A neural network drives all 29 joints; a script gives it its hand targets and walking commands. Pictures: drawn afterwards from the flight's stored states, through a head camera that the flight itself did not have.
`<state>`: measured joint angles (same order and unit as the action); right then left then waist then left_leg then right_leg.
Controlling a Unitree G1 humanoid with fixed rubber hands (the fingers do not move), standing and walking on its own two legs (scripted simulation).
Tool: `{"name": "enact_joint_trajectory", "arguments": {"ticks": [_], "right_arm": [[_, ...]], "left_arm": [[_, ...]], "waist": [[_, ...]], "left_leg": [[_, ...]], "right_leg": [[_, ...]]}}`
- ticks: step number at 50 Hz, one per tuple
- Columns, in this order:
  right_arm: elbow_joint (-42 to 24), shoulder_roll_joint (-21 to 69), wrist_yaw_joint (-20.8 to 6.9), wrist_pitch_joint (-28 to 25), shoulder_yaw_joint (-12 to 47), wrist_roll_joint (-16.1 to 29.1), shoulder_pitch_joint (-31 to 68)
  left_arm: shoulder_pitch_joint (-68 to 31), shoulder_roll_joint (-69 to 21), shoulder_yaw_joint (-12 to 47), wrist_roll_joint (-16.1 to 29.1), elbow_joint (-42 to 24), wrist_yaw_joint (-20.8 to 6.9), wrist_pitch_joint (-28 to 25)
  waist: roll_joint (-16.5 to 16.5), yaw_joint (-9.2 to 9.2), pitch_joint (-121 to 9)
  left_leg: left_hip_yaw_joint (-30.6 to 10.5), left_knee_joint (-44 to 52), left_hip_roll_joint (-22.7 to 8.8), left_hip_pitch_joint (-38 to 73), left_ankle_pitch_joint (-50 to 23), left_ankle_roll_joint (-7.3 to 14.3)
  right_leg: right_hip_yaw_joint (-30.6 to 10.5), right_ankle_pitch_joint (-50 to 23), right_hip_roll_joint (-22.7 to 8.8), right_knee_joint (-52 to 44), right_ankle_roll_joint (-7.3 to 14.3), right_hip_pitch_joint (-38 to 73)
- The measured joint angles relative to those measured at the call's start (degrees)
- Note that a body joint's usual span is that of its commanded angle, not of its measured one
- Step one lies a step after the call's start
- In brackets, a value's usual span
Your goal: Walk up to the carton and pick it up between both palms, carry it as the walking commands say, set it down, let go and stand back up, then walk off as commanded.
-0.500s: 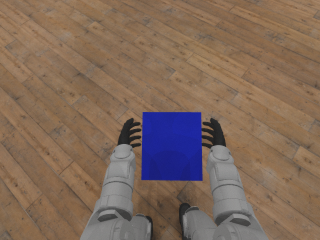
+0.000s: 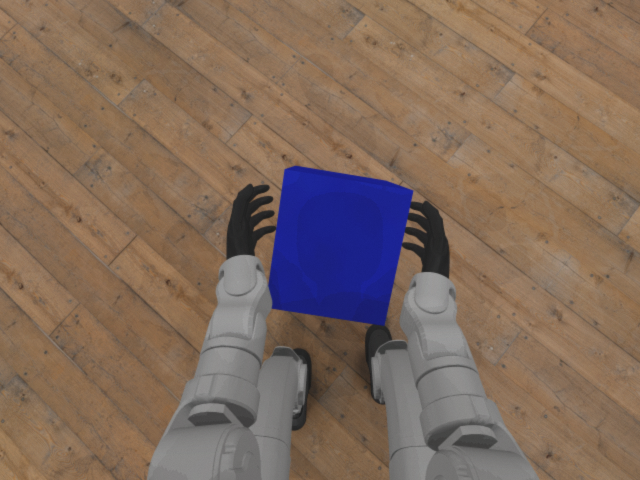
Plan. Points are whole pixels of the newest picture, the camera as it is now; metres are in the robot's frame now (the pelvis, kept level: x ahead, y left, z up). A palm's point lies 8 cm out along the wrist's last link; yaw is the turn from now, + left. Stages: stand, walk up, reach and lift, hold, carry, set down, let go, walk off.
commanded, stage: set down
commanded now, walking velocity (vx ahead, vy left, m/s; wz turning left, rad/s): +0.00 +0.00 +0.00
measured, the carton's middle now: (334, 235) +0.40 +0.02 -0.20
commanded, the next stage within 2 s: none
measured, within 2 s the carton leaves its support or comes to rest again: neither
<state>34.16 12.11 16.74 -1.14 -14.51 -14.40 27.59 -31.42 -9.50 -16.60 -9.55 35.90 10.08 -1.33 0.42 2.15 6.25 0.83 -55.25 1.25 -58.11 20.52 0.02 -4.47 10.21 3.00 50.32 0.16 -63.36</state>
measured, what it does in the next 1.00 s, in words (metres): lowers itself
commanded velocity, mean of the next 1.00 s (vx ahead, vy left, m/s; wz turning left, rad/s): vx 0.00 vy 0.00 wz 0.00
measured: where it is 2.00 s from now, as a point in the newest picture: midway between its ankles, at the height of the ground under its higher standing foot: (338, 390)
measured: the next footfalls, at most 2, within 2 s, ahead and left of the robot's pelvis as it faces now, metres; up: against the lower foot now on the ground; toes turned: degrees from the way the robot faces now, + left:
none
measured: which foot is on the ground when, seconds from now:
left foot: down 0.00-1.00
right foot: down 0.00-1.00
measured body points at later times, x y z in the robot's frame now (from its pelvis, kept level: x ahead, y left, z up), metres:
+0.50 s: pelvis -0.02 -0.02 -0.05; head +0.27 -0.03 +0.29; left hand +0.40 +0.13 -0.18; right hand +0.39 -0.12 -0.20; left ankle +0.05 +0.12 -0.67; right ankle +0.12 -0.11 -0.67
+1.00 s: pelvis -0.03 -0.01 -0.14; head +0.27 -0.02 +0.19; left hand +0.44 +0.13 -0.26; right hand +0.42 -0.11 -0.28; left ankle +0.05 +0.12 -0.67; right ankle +0.12 -0.11 -0.67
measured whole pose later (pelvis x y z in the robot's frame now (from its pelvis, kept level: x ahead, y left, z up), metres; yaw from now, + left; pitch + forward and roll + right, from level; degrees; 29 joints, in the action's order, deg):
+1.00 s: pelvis -0.03 -0.01 -0.14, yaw +3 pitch +35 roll +4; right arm 35.2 6.1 22.1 6.6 -16.0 -8.3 49.2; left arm -56.6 -1.2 -13.9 -2.0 44.4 12.6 4.7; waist 0.4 1.9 7.0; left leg 0.8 -89.7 2.9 -94.4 30.3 -1.5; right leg -3.8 19.3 3.6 85.9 0.5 -101.3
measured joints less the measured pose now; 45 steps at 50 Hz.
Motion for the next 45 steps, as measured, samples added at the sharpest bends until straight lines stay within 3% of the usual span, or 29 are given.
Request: {"name": "enact_joint_trajectory", "arguments": {"ticks": [10, 26, 45], "right_arm": [[0.8, -4.1, 0.7, 1.0, 1.1, 2.5, 4.4], [1.0, -4.7, 4.5, 1.3, 1.8, 4.4, 11.7], [1.0, -6.0, 6.1, 6.1, 1.1, 6.1, 19.7]], "left_arm": [[-7.6, 2.2, 2.5, 2.9, 5.7, 2.4, -0.5], [-14.5, 5.3, 2.7, 6.9, 6.6, 2.5, -0.6], [-22.5, 8.2, 2.7, 7.6, 7.7, 2.5, 3.7]], "waist": [[0.0, 0.01, 2.6], [0.0, -0.02, 3.2], [0.0, -0.22, 1.6]], "left_leg": [[0.0, -6.5, 0.5, -5.9, 1.4, 0.1], [0.0, -13.7, 1.0, -17.7, 3.1, -1.1], [0.0, -30.1, 1.4, -32.1, 8.5, -1.5]], "right_leg": [[0.0, 1.6, -0.1, 6.9, 0.0, -6.1], [0.1, 3.7, 0.0, 15.6, 0.3, -18.9], [0.5, 8.1, 0.6, 31.5, 0.4, -33.8]]}}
